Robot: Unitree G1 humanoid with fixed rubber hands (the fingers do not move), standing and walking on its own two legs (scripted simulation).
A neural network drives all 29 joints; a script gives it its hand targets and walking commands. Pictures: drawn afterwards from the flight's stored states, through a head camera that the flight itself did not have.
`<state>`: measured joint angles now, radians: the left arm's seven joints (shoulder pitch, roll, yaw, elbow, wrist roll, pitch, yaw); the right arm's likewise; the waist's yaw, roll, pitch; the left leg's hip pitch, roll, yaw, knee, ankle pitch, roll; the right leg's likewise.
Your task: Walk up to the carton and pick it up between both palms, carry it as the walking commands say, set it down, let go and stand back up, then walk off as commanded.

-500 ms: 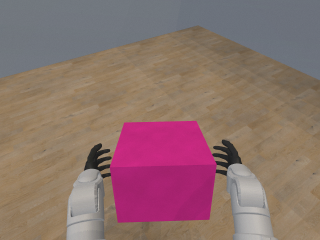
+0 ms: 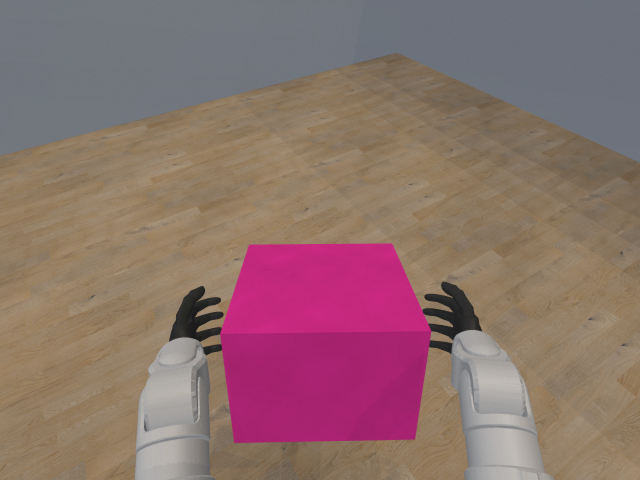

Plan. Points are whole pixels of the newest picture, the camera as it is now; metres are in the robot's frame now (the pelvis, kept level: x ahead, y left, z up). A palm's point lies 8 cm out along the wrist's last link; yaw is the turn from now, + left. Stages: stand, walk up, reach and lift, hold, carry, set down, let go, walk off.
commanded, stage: carry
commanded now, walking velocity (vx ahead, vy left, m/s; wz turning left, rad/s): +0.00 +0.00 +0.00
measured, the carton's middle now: (322, 331) +0.37 +0.00 -0.10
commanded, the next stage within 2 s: none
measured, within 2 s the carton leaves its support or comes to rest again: neither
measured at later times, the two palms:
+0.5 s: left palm (183, 365) +0.25 +0.18 +0.04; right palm (468, 357) +0.24 -0.17 +0.04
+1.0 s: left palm (161, 362) +0.26 +0.21 +0.04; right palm (442, 352) +0.26 -0.14 +0.03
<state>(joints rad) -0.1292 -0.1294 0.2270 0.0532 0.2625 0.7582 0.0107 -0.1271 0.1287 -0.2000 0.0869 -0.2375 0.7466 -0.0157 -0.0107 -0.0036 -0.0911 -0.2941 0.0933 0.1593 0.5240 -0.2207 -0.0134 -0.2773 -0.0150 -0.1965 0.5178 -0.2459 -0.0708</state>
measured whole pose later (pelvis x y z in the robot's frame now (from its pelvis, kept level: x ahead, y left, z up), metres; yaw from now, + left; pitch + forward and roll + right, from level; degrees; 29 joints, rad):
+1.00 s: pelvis -0.01 +0.03 +0.00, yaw +0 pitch +2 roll +0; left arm -0.11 -0.13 0.22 0.03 0.24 0.75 0.02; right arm -0.11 0.13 -0.20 0.06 -0.21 0.74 -0.02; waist -0.01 0.00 -0.08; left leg -0.34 0.06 0.17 0.53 -0.21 0.03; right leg -0.32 -0.05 -0.19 0.51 -0.21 -0.03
